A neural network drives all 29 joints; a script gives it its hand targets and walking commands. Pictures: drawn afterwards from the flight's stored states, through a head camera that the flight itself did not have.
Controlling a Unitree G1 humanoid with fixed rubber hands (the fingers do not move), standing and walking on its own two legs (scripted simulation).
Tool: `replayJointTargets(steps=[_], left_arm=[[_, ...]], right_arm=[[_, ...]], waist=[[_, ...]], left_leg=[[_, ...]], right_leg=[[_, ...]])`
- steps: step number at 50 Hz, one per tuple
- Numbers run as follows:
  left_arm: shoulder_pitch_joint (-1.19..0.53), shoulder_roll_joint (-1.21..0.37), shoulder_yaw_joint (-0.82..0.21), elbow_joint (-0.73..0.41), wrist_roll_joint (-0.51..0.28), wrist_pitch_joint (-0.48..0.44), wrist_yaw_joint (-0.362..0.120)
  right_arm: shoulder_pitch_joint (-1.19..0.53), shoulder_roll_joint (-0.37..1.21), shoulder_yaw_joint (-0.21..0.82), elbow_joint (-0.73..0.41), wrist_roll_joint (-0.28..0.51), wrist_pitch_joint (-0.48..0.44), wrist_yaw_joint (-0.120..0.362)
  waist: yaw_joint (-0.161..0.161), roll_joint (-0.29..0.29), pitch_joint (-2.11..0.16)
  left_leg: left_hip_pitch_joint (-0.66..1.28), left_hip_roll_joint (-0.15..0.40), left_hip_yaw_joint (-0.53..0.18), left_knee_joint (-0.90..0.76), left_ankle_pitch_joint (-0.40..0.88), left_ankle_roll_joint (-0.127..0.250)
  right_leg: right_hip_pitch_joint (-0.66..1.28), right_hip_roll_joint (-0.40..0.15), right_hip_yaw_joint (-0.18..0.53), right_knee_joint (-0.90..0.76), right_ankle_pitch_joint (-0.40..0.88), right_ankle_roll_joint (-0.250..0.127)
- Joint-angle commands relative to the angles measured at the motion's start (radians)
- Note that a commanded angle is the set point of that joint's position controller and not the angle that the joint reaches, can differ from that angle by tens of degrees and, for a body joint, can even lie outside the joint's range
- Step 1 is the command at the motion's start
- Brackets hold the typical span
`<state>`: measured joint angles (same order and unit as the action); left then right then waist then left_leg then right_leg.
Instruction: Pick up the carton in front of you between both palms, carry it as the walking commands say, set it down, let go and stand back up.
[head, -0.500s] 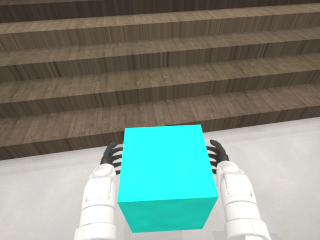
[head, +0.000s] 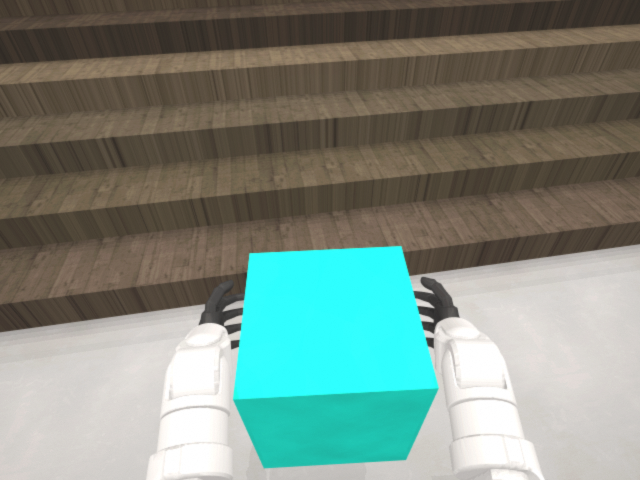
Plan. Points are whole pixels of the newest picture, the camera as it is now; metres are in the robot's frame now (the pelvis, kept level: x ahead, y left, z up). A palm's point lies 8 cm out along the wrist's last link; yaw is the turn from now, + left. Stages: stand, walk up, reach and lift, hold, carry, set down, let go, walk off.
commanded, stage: hold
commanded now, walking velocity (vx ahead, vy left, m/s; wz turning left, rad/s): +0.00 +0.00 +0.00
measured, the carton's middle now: (330, 360) +0.29 +0.00 -0.02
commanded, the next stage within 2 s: carry in 0.54 s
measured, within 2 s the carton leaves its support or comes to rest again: neither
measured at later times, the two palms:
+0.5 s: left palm (214, 334) +0.29 +0.15 +0.05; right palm (446, 328) +0.29 -0.15 +0.05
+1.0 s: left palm (222, 259) +0.40 +0.16 +0.07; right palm (425, 257) +0.40 -0.14 +0.07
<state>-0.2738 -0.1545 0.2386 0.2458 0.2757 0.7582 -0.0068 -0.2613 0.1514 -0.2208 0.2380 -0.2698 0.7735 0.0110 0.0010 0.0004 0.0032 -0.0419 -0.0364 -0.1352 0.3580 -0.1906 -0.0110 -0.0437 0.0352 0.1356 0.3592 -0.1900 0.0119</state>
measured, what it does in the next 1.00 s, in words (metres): walks ahead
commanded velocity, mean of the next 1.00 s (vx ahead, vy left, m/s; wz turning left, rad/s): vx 0.25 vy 0.00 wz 0.00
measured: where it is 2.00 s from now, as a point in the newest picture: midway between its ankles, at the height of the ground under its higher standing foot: (312, 356)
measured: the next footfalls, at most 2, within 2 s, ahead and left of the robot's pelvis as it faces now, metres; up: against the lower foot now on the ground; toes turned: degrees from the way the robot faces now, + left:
left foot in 1.16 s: +0.31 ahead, +0.12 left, +0.00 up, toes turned +10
right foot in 1.60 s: +0.68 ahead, -0.06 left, +0.00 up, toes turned -10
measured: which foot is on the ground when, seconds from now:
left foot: down 0.00-0.92, up 0.94-1.00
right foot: down 0.00-1.00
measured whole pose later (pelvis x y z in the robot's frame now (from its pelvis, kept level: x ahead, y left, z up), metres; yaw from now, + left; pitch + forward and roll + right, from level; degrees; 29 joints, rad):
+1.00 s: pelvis +0.13 +0.01 -0.01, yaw +2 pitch +6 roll -1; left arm -0.20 -0.15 0.10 -0.20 0.11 1.12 0.09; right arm -0.13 0.12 -0.14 -0.28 -0.09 1.15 -0.09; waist 0.00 0.01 -0.16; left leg -0.35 0.05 0.07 0.81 -0.52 0.00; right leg -0.24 -0.03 -0.15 0.49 -0.34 -0.01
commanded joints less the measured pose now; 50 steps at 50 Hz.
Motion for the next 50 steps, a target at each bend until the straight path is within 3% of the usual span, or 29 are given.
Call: replayJointTargets(steps=[1,11,26,27,29,30,31,34,36,37,38,39,40,41,42,43,44,45,46,47,48,49,50], left_arm=[[-0.498,-0.92,-0.542,-0.011,-0.252,-0.021,-0.238],[-0.534,-0.924,-0.532,0.023,-0.245,-0.028,-0.24],[-0.48,-0.908,-0.54,-0.014,-0.251,-0.025,-0.233],[-0.489,-0.905,-0.552,-0.024,-0.256,-0.02,-0.233],[-0.493,-0.911,-0.576,-0.059,-0.28,-0.016,-0.229],[-0.508,-0.913,-0.601,-0.087,-0.294,-0.011,-0.225],[-0.519,-0.912,-0.627,-0.119,-0.307,-0.004,-0.22],[-0.488,-0.889,-0.698,-0.21,-0.356,0.045,-0.196],[-0.475,-0.859,-0.74,-0.277,-0.384,0.099,-0.178],[-0.48,-0.848,-0.757,-0.306,-0.396,0.13,-0.171],[-0.486,-0.839,-0.77,-0.325,-0.411,0.162,-0.166],[-0.495,-0.826,-0.783,-0.344,-0.432,0.196,-0.162],[-0.503,-0.818,-0.801,-0.367,-0.461,0.229,-0.162],[-0.519,-0.823,-0.82,-0.39,-0.498,0.258,-0.165],[-0.517,-0.841,-0.845,-0.412,-0.534,0.281,-0.168],[-0.506,-0.861,-0.855,-0.432,-0.563,0.299,-0.17],[-0.475,-0.872,-0.857,-0.449,-0.582,0.317,-0.169],[-0.44,-0.88,-0.852,-0.465,-0.592,0.334,-0.167],[-0.393,-0.882,-0.846,-0.473,-0.588,0.351,-0.162],[-0.348,-0.863,-0.827,-0.477,-0.56,0.363,-0.152],[-0.323,-0.851,-0.812,-0.489,-0.531,0.374,-0.142],[-0.321,-0.851,-0.819,-0.537,-0.522,0.388,-0.133],[-0.33,-0.867,-0.831,-0.577,-0.521,0.4,-0.128]], right_arm=[[-0.545,0.904,0.539,-0.048,0.256,-0.042,0.233],[-0.581,0.911,0.529,-0.014,0.248,-0.048,0.233],[-0.522,0.905,0.537,-0.049,0.254,-0.042,0.225],[-0.538,0.899,0.544,-0.06,0.262,-0.04,0.224],[-0.54,0.909,0.572,-0.094,0.281,-0.035,0.22],[-0.553,0.909,0.595,-0.122,0.296,-0.03,0.217],[-0.571,0.906,0.619,-0.155,0.313,-0.022,0.212],[-0.562,0.893,0.696,-0.243,0.367,0.027,0.196],[-0.549,0.873,0.738,-0.298,0.406,0.08,0.186],[-0.554,0.861,0.753,-0.324,0.425,0.111,0.181],[-0.555,0.843,0.761,-0.34,0.441,0.142,0.177],[-0.529,0.823,0.763,-0.346,0.452,0.175,0.171],[-0.494,0.807,0.76,-0.35,0.457,0.205,0.162],[-0.477,0.798,0.759,-0.367,0.459,0.23,0.152],[-0.472,0.796,0.776,-0.416,0.468,0.253,0.142],[-0.486,0.799,0.789,-0.469,0.483,0.275,0.134],[-0.479,0.815,0.802,-0.511,0.5,0.297,0.129],[-0.457,0.82,0.809,-0.545,0.513,0.318,0.126],[-0.436,0.823,0.815,-0.57,0.524,0.338,0.127],[-0.453,0.83,0.83,-0.604,0.548,0.362,0.137],[-0.471,0.84,0.843,-0.622,0.573,0.38,0.148],[-0.462,0.853,0.851,-0.624,0.587,0.39,0.159],[-0.446,0.857,0.845,-0.626,0.592,0.396,0.165]], waist=[[-0.002,0.002,-0.183],[-0.001,0.002,-0.192],[-0.002,0.0,-0.21],[0.0,-0.008,-0.212],[-0.001,-0.02,-0.22],[-0.001,-0.023,-0.198],[-0.001,-0.034,-0.184],[0.004,-0.087,-0.28],[0.006,-0.119,-0.284],[0.006,-0.098,-0.264],[0.003,-0.021,-0.243],[-0.009,0.119,-0.235],[-0.021,0.257,-0.229],[-0.023,0.272,-0.181],[-0.026,0.216,-0.178],[-0.021,0.169,-0.216],[-0.015,0.139,-0.267],[-0.008,0.116,-0.328],[0.008,0.035,-0.383],[0.024,-0.207,-0.38],[0.034,-0.315,-0.315],[0.037,-0.236,-0.274],[0.042,-0.155,-0.281]], left_leg=[[0.01,-0.055,0.069,-0.052,0.086,-0.003],[0.002,-0.054,0.072,-0.047,0.054,-0.002],[0.031,-0.059,0.069,-0.05,0.15,-0.004],[-0.096,0.113,0.046,0.04,0.035,0.01],[-0.175,0.091,0.018,0.021,-0.375,0.026],[-0.223,0.084,0.018,0.025,-0.488,0.029],[-0.248,0.083,0.032,0.052,-0.469,0.025],[-0.251,0.06,0.133,0.179,-0.242,0.011],[-0.257,0.047,0.175,0.152,-0.263,0.015],[-0.232,0.065,0.16,0.107,-0.289,0.025],[-0.177,0.12,0.09,0.048,-0.327,0.043],[-0.088,0.219,-0.061,-0.029,-0.375,0.081],[0.015,0.314,-0.221,-0.097,-0.309,0.136],[0.059,0.36,-0.288,-0.101,-0.16,0.184],[0.067,0.357,-0.258,-0.078,-0.025,0.197],[0.064,0.333,-0.177,-0.036,0.057,0.182],[0.012,0.291,-0.068,0.024,0.081,0.149],[-0.107,0.238,0.05,0.099,0.019,0.106],[-0.267,0.168,0.17,0.245,-0.019,0.059],[-0.51,0.099,0.276,0.466,-0.099,0.008],[-0.745,0.054,0.273,0.531,-0.324,-0.001],[-0.832,0.083,0.231,0.561,-0.422,0.016],[-0.845,0.099,0.218,0.557,-0.446,0.024]], right_leg=[[0.014,0.057,-0.072,-0.053,0.079,0.003],[0.009,0.055,-0.076,-0.046,0.048,0.003],[0.044,0.057,-0.072,-0.048,0.15,0.009],[-0.073,-0.114,-0.039,0.035,0.031,-0.007],[-0.161,-0.106,0.01,-0.014,-0.39,-0.03],[-0.198,-0.111,0.025,-0.027,-0.518,-0.037],[-0.214,-0.124,0.035,-0.03,-0.52,-0.045],[-0.161,-0.175,0.063,-0.035,-0.398,-0.086],[-0.175,-0.198,0.072,-0.038,-0.439,-0.102],[-0.223,-0.191,0.049,-0.007,-0.448,-0.095],[-0.3,-0.155,-0.017,0.075,-0.406,-0.071],[-0.419,-0.101,-0.119,0.244,-0.321,-0.033],[-0.554,-0.055,-0.219,0.388,-0.258,-0.003],[-0.643,-0.051,-0.249,0.353,-0.315,0.0],[-0.626,-0.056,-0.249,0.294,-0.328,-0.01],[-0.545,-0.048,-0.267,0.202,-0.28,-0.016],[-0.392,-0.028,-0.303,0.115,-0.175,-0.018],[-0.166,-0.031,-0.306,0.048,-0.104,-0.023],[0.059,-0.114,-0.183,-0.024,-0.11,-0.048],[0.224,-0.313,0.124,-0.065,-0.068,-0.137],[0.338,-0.423,0.294,-0.068,0.189,-0.236],[0.371,-0.449,0.289,-0.051,0.374,-0.275],[0.384,-0.44,0.23,-0.039,0.419,-0.26]])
